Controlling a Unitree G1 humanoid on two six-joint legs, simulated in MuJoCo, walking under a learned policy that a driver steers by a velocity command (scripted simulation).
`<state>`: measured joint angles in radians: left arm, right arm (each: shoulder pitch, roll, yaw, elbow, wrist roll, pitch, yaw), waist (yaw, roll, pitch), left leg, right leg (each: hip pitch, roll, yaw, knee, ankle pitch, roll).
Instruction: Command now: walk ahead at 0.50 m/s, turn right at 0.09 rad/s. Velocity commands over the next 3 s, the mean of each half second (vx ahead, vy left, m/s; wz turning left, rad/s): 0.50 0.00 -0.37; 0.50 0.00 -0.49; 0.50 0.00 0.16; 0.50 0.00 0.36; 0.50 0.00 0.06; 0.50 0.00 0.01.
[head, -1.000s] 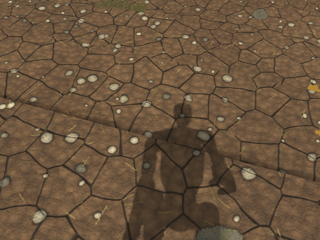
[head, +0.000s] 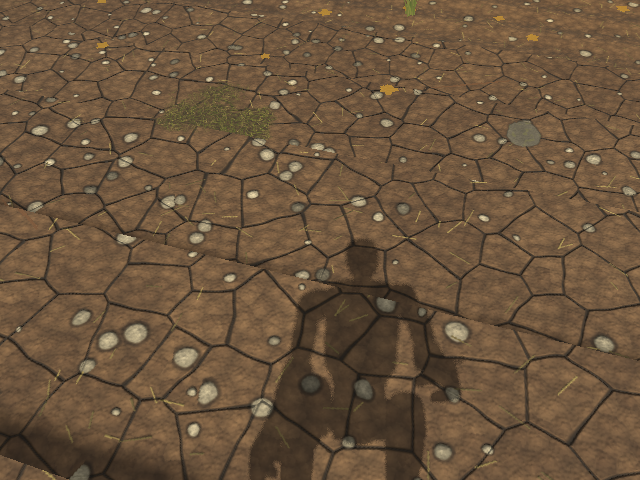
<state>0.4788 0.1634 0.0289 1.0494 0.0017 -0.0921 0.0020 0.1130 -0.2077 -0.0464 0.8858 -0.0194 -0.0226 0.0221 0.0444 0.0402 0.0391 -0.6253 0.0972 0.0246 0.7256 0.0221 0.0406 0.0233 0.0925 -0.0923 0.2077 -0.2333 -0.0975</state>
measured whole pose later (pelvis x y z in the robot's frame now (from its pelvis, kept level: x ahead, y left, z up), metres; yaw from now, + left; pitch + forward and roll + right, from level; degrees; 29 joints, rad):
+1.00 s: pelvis +0.50 -0.12 -0.20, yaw -27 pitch +0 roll -1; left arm 0.21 0.22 0.06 0.99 0.03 -0.03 0.01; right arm 0.29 -0.21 -0.04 0.93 -0.04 -0.03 -0.02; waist -0.03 0.03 0.13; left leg -0.55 0.12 -0.03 1.59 -0.47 0.01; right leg -0.35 0.11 -0.11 0.59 -0.24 -0.14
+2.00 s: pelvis +0.99 -0.26 -0.22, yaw -7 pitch +2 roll +1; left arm 0.04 0.33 0.08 0.76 0.04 -0.04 -0.06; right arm 0.54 -0.30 -0.07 0.92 -0.02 -0.10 -0.04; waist -0.10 -0.03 -0.03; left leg 0.06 -0.12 -0.22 0.48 -0.55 0.09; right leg -0.65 -0.06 0.06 0.65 0.26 -0.02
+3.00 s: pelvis +1.52 -0.41 -0.36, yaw -8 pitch +0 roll +2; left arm 0.14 0.25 0.05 0.86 0.04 0.00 -0.02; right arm 0.42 -0.23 -0.04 1.02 -0.02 -0.08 0.00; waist -0.04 -0.03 0.03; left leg 0.00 -0.07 0.08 0.31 -0.30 0.06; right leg -0.54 -0.04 -0.02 0.83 -0.04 -0.06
